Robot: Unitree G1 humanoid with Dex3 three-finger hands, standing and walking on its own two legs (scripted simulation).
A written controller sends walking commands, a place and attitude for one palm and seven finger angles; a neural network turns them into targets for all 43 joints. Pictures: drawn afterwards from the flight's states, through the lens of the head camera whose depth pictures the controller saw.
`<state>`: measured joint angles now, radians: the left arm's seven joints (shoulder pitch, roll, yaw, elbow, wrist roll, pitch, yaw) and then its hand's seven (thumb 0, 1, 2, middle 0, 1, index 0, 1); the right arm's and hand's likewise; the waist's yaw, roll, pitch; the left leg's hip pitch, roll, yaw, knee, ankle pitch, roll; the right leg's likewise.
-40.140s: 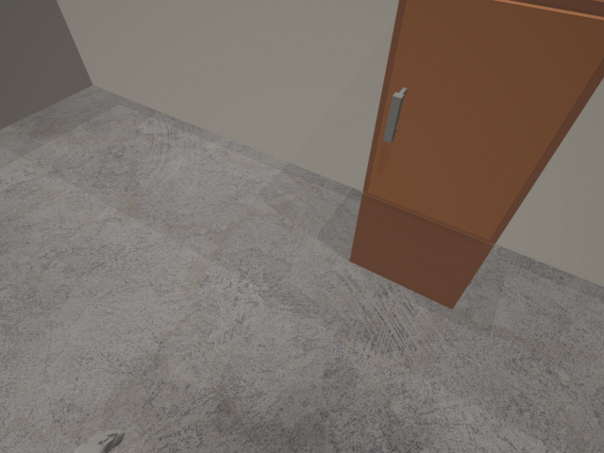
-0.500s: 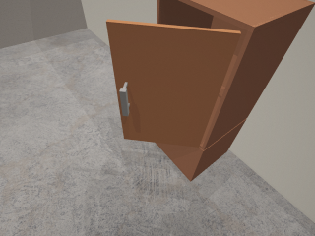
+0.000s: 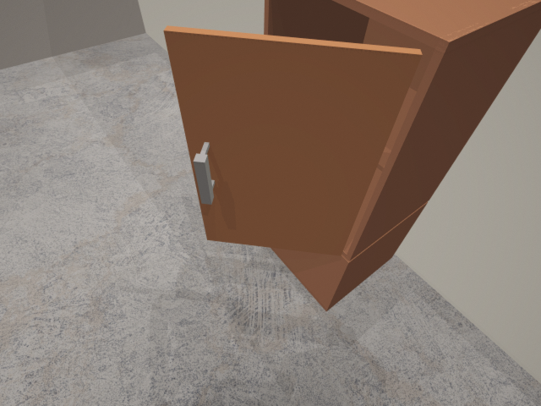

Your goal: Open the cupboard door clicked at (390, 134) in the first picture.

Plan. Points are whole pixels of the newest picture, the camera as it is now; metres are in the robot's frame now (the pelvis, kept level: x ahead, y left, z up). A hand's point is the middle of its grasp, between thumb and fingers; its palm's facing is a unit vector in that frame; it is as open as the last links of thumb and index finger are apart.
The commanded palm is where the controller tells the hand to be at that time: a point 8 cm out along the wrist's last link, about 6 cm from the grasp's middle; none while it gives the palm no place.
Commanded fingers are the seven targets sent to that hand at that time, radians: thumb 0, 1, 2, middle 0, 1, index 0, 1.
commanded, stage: come to a stop and stand still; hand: left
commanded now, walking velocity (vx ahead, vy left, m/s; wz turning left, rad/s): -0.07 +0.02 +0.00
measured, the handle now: (206, 173) +0.55 +0.18 -0.03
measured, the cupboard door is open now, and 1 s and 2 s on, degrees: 46 46 46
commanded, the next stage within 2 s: look again from close up in 0.68 s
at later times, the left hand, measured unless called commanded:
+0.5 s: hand out of the picture -0.01 +0.20 -0.17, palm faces +0.02 -0.97 -0.23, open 7.4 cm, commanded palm none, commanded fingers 0.00 0.90 0.90 -0.20 -0.30 -0.20 -0.30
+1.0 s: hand out of the picture -0.07 +0.18 -0.18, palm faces +0.04 -0.99 -0.16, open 7.4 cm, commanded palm none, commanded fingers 0.00 0.90 0.90 -0.20 -0.30 -0.20 -0.30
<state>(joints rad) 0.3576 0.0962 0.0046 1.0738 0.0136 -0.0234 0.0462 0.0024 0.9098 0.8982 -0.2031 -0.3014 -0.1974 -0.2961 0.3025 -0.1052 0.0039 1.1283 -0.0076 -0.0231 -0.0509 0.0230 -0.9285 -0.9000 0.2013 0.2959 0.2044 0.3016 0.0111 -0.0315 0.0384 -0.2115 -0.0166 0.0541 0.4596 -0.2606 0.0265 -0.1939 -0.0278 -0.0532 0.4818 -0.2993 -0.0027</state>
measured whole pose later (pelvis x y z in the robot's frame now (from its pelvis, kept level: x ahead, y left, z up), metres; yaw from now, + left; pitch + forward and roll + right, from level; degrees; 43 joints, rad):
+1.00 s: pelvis -0.05 +0.02 +0.00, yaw +1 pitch +0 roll +0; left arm 0.35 0.17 -0.01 1.07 0.02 -0.01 0.03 0.00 0.91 0.90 -0.20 -0.30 -0.20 -0.30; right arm 0.30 -0.15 0.01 1.08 -0.01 -0.01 -0.01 0.01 -0.91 -0.90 0.20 0.30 0.20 0.30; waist 0.00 -0.03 0.00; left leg -0.27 -0.03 0.05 0.45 -0.18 0.06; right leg -0.23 -0.04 -0.06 0.45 -0.21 0.02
